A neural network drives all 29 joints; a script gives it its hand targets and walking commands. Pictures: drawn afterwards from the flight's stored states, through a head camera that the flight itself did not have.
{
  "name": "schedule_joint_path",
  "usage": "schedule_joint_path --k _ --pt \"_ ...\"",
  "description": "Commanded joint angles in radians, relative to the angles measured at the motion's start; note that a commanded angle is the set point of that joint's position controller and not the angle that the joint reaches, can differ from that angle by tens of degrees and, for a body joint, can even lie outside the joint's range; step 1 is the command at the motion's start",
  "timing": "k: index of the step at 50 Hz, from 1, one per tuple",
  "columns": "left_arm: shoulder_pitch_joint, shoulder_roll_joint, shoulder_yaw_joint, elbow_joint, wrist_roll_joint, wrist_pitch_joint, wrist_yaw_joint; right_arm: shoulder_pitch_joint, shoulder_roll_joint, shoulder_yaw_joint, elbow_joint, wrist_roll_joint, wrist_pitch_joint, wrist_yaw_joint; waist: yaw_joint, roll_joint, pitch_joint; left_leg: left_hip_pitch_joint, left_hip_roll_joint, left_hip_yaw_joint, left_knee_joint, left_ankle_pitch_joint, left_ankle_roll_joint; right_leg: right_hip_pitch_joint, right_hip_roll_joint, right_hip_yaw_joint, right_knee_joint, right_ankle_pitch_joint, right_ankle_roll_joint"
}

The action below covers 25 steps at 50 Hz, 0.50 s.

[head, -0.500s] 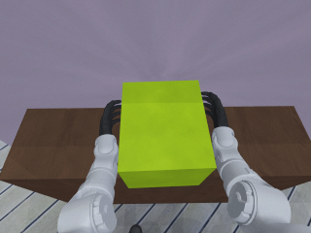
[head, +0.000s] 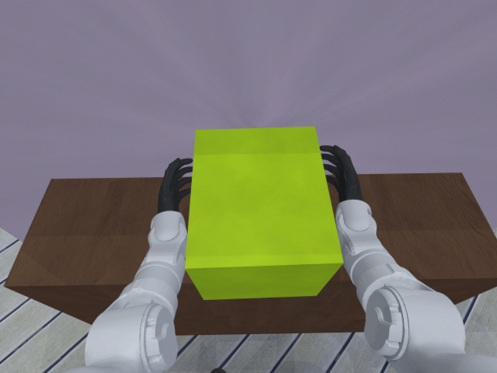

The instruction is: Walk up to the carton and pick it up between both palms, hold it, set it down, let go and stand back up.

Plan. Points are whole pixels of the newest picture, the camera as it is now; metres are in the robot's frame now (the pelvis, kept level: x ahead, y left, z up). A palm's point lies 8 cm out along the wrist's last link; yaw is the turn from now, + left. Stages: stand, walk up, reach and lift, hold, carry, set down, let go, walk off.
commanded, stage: reach and lift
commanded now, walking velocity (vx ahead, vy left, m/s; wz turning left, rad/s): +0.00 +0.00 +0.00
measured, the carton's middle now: (258, 215) +0.38 +0.04 -0.02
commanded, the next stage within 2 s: none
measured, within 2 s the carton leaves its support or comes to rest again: neither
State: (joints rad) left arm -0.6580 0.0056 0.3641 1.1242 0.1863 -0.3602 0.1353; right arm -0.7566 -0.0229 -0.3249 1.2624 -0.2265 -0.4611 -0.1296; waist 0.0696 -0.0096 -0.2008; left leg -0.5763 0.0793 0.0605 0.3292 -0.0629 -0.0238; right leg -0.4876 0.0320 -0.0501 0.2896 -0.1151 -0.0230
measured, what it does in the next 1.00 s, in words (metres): stands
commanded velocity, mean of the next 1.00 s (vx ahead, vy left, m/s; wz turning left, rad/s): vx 0.00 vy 0.00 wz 0.00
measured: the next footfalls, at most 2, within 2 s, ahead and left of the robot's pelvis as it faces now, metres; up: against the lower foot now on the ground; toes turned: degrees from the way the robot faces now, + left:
none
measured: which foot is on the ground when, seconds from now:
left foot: down 0.00-1.00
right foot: down 0.00-1.00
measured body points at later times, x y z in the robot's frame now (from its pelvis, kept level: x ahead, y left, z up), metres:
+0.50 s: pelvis +0.01 +0.00 +0.01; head +0.01 +0.02 +0.46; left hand +0.39 +0.19 +0.08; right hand +0.42 -0.12 +0.10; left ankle +0.04 +0.13 -0.74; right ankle -0.01 -0.11 -0.74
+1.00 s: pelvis -0.01 +0.02 +0.01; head -0.02 +0.04 +0.46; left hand +0.37 +0.18 +0.13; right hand +0.38 -0.13 +0.13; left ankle +0.04 +0.13 -0.74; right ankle -0.01 -0.11 -0.74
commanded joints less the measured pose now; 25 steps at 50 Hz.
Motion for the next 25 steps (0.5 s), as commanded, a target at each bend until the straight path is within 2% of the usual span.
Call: schedule_joint_path --k 1,5,6,15,19,20,25 --pt "-0.694 -0.637 -0.324 -0.155 0.057 -0.056 -0.115 -0.557 0.631 0.306 -0.115 -0.061 -0.030 0.145 -0.002 0.023 -0.551 0.414 -0.037 0.018 0.053 0.228 -0.011 0.255 0.007 0.000 0.028 0.270 0.030" --pt "-0.723 -0.619 -0.331 -0.187 0.033 -0.025 -0.122 -0.566 0.642 0.355 -0.159 0.002 0.019 0.134 -0.005 -0.008 -0.519 0.405 -0.047 0.004 0.042 0.182 -0.001 0.306 0.004 0.019 0.016 0.244 0.035" --pt "-0.729 -0.609 -0.327 -0.190 0.033 -0.014 -0.126 -0.555 0.654 0.364 -0.164 0.013 0.037 0.127 -0.015 -0.015 -0.492 0.400 -0.054 0.001 0.036 0.161 0.006 0.316 0.002 0.025 0.004 0.237 0.040" --pt "-0.684 -0.616 -0.362 -0.325 0.025 0.137 -0.148 -0.504 0.668 0.436 -0.296 0.150 0.176 0.112 -0.030 0.020 -0.376 0.530 -0.064 -0.003 0.028 0.200 0.000 0.365 -0.005 0.040 -0.013 0.261 0.050" --pt "-0.655 -0.643 -0.414 -0.450 -0.001 0.214 -0.152 -0.488 0.663 0.511 -0.413 0.224 0.222 0.103 -0.028 0.021 -0.376 0.596 -0.070 -0.011 0.037 0.290 -0.013 0.411 0.000 0.042 -0.016 0.339 0.056" --pt "-0.663 -0.644 -0.424 -0.493 -0.007 0.237 -0.154 -0.501 0.662 0.526 -0.429 0.241 0.237 0.102 -0.024 0.033 -0.376 0.613 -0.071 -0.010 0.041 0.303 -0.015 0.415 -0.001 0.044 -0.017 0.331 0.055" --pt "-0.634 -0.661 -0.489 -0.663 -0.027 0.385 -0.174 -0.514 0.659 0.591 -0.599 0.313 0.335 0.085 -0.041 0.014 -0.330 0.645 -0.086 -0.022 0.025 0.306 -0.007 0.453 0.005 0.043 -0.037 0.311 0.061"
